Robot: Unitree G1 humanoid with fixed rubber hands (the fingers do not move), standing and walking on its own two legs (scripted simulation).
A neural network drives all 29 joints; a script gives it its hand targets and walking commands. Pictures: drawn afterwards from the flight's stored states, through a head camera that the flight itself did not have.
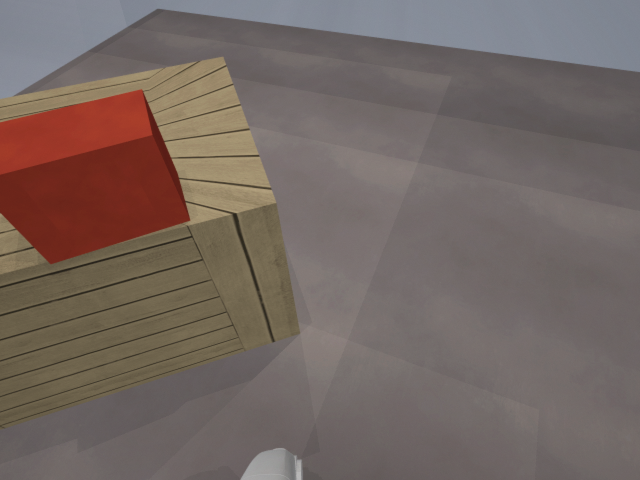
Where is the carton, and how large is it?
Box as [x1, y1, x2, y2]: [0, 89, 189, 263]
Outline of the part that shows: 141,89 0,122 0,212 50,263 189,220 177,173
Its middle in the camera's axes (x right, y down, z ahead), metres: -0.44 -0.12 +0.77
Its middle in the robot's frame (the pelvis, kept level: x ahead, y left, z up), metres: +0.65 +0.47 -0.02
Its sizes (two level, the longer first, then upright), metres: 0.279 0.168 0.217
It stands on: a pedestal, 0.64 m high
